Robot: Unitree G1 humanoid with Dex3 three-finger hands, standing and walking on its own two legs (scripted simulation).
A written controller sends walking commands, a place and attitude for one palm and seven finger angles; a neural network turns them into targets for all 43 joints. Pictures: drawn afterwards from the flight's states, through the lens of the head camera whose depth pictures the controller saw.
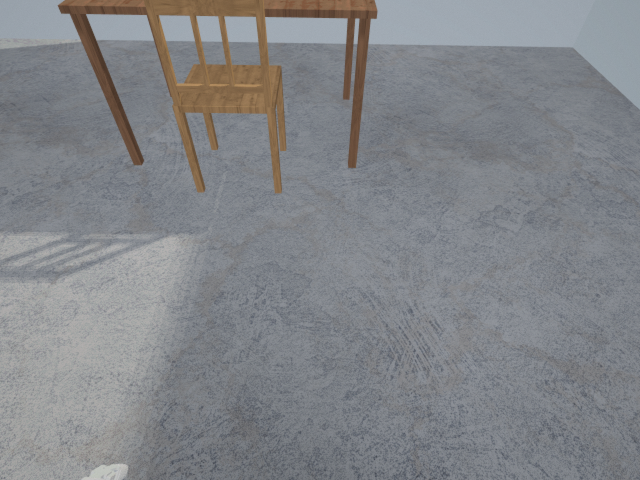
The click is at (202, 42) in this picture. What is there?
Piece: chair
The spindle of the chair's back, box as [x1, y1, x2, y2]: [190, 16, 209, 85]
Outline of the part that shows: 190,16 205,85 208,85 209,81 195,16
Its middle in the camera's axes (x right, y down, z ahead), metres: -0.44 -0.67 +1.39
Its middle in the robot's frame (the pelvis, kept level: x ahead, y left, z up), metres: +1.47 +0.50 -0.11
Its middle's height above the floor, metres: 0.66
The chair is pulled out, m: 0.00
